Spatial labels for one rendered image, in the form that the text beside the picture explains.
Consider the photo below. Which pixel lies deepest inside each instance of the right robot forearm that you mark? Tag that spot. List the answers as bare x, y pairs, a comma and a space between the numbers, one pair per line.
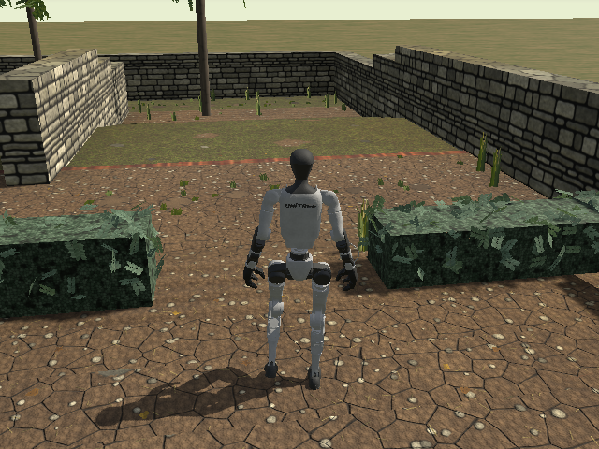
345, 252

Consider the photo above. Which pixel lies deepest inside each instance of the robot left hand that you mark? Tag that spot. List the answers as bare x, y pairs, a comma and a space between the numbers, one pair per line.
248, 275

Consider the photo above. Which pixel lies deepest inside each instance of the robot left upper arm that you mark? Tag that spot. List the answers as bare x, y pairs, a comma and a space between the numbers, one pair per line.
270, 198

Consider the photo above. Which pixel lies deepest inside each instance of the robot left thigh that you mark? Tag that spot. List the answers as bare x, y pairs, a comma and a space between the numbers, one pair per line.
276, 280

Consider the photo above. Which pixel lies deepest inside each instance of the humanoid robot torso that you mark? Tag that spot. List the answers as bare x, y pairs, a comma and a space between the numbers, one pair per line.
300, 218

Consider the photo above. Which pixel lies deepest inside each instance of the left robot forearm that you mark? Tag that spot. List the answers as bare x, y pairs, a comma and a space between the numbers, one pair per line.
255, 251

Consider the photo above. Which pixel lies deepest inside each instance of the robot right upper arm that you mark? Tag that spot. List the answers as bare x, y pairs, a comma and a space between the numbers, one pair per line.
330, 199

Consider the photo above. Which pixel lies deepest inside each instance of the robot right hand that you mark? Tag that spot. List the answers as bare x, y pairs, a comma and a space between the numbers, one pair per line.
352, 277

